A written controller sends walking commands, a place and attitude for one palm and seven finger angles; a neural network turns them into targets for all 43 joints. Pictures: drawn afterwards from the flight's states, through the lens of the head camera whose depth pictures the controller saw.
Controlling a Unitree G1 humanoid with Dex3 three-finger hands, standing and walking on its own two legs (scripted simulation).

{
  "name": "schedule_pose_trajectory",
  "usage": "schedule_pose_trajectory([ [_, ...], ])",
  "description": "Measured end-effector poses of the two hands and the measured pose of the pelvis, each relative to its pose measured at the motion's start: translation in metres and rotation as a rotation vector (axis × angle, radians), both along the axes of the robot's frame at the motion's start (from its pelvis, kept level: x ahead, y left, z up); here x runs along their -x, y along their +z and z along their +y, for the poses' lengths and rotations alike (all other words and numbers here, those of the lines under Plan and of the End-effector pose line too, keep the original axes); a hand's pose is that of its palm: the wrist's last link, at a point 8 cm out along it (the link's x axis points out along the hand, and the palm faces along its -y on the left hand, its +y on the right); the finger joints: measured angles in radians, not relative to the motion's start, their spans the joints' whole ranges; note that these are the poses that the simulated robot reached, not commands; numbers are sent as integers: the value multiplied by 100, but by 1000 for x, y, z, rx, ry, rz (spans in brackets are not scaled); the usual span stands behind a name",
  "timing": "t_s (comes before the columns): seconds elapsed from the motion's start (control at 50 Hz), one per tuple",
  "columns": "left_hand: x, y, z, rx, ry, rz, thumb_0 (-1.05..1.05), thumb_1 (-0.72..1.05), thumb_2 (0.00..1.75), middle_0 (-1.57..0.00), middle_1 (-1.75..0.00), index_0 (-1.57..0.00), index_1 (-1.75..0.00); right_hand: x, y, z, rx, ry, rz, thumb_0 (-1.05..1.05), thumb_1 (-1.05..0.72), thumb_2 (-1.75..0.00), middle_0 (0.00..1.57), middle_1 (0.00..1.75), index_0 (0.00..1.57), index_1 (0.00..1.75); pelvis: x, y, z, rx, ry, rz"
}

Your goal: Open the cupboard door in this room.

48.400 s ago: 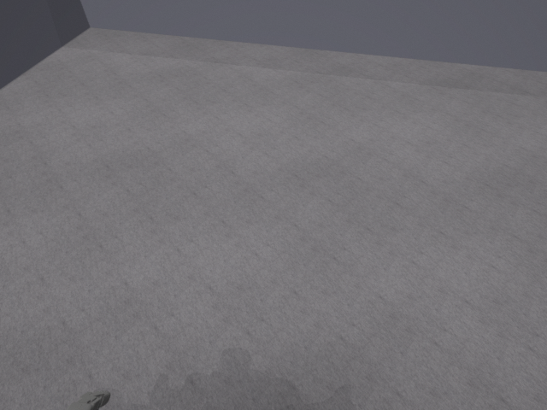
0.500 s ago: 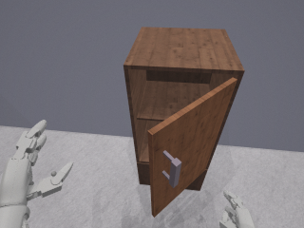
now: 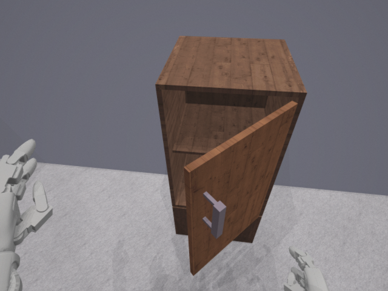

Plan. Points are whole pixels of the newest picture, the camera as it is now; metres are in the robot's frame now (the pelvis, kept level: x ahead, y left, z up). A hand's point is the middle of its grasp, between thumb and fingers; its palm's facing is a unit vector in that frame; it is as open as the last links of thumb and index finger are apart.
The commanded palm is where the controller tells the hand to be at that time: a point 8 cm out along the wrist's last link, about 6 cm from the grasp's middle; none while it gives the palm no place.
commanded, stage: draw the hand back to the body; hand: left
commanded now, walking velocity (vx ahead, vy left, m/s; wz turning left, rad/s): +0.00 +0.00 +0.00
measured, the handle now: (212, 215) +0.32 +0.00 -0.04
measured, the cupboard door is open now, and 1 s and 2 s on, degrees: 47 47 47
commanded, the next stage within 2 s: step back with the hand held close in 0.02 s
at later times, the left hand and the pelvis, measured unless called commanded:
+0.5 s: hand (47, 212) +0.18 +0.26 +0.15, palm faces +0.35 -0.80 -0.50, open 7.4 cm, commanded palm +0.12 +0.30 +0.17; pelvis -0.03 +0.01 +0.00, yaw -1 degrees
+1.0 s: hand out of the picture +0.11 +0.29 +0.16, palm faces +0.46 -0.75 -0.47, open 7.4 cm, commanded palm +0.04 +0.32 +0.17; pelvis -0.09 +0.02 -0.02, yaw +2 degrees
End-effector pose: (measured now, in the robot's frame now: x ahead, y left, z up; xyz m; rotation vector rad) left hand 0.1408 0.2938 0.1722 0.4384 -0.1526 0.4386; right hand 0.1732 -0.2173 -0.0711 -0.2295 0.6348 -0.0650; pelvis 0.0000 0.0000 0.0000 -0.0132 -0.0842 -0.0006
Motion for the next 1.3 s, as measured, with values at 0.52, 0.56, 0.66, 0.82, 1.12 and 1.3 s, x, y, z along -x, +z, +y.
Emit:
schedule_pose_trajectory([
  [0.52,1,1,5,-127,-87,54,1,89,90,-21,-30,-21,-30,43,-2,-29,56,-140,101,1,-91,-90,20,30,20,30,28,-1,7,-4,-16,89],
  [0.56,6,3,8,-138,-85,44,1,89,90,-21,-30,-21,-30,48,-1,-27,58,-143,100,1,-91,-90,20,30,20,30,33,-2,9,-4,-17,89],
  [0.66,22,4,13,-148,-76,12,1,89,90,-21,-30,-21,-30,60,-1,-18,54,-133,85,1,-91,-90,20,30,20,30,47,-5,12,-4,-19,85],
  [0.82,50,-1,20,-137,-62,-39,1,89,90,-21,-30,-21,-30,83,-2,-4,62,-102,68,1,-90,-90,20,30,20,30,70,-11,19,10,-13,83],
  [1.12,89,1,25,-173,-39,-125,1,89,90,-21,-30,-21,-30,113,-14,2,77,-54,83,1,-90,-90,20,30,20,30,103,-22,18,19,26,74],
  [1.3,113,6,33,-216,-91,-136,1,89,90,-21,-30,-21,-30,133,-6,4,114,-77,76,1,-90,-90,20,30,20,30,128,-21,26,47,43,82],
])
